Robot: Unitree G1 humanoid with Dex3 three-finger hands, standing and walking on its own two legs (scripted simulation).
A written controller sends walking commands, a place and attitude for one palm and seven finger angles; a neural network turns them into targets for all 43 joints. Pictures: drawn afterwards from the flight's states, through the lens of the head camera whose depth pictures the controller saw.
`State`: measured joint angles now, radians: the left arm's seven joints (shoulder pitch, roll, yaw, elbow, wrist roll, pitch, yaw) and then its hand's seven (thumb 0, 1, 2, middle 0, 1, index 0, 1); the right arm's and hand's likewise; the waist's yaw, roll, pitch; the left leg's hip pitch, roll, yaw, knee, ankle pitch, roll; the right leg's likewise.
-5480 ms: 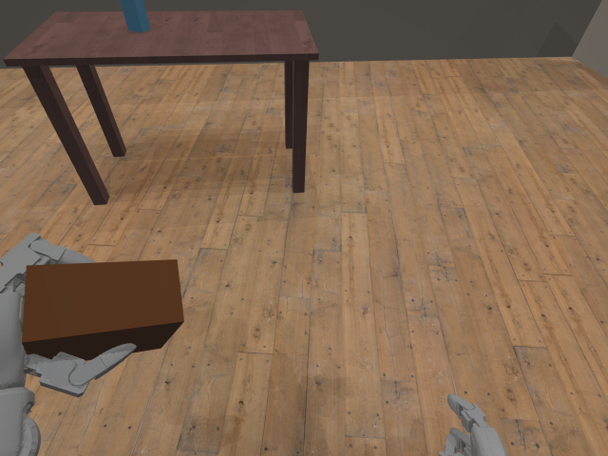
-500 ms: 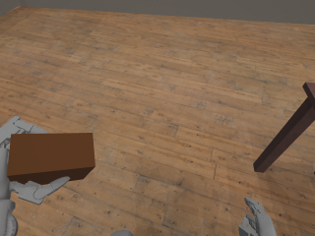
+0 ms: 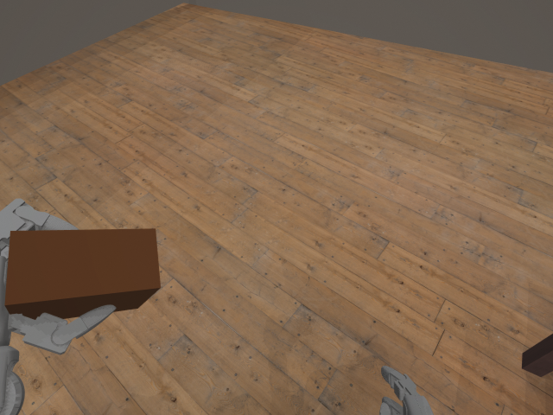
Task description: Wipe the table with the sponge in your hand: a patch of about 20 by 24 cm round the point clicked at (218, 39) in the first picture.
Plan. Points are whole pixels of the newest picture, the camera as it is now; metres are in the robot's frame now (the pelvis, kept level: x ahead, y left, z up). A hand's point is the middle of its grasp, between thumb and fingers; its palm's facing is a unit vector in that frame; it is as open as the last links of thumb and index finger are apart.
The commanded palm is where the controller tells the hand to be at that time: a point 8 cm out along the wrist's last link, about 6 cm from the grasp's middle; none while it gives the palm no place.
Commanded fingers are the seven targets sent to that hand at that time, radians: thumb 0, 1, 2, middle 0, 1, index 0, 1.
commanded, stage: walk to a spot facing it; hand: left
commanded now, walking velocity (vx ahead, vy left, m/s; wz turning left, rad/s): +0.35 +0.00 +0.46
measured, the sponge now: (107, 275) +0.22 +0.21 +0.16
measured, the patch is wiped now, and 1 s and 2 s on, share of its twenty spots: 0.00 0.00 0.00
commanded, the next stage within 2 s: turn to face it in 0.92 s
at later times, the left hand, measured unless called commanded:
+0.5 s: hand (41, 250) +0.24 +0.29 +0.17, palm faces +0.58 -0.70 -0.41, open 10.6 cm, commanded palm +0.16 +0.32 +0.18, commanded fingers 0.00 0.10 1.30 -1.20 -1.60 -1.20 -1.60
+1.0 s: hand (77, 217) +0.29 +0.28 +0.17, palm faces +0.65 -0.61 -0.44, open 10.6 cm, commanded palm +0.21 +0.30 +0.18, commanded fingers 0.00 0.10 1.30 -1.20 -1.60 -1.20 -1.60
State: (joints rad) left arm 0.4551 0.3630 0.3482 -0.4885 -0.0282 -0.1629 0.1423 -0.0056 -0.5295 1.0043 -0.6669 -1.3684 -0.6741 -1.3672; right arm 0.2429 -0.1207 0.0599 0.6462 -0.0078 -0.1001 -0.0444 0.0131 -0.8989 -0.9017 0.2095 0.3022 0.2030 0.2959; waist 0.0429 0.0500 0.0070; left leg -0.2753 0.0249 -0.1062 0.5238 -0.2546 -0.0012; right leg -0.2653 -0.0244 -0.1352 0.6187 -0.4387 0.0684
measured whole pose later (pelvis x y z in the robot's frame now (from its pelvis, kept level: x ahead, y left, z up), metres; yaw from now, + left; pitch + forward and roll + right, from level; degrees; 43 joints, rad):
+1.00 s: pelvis +0.18 -0.02 +0.00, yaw +24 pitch -1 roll +2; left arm 0.49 0.37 0.34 -0.57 -0.03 -0.19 0.15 -0.01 -0.53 1.00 -0.66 -1.37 -0.67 -1.37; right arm 0.17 -0.26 -0.03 0.62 0.00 -0.04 -0.07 0.02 -0.91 -0.90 0.20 0.30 0.20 0.29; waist -0.02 -0.03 0.11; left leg -0.51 0.07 0.11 1.01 -0.40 -0.04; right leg -0.21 -0.15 -0.26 0.55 -0.31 -0.01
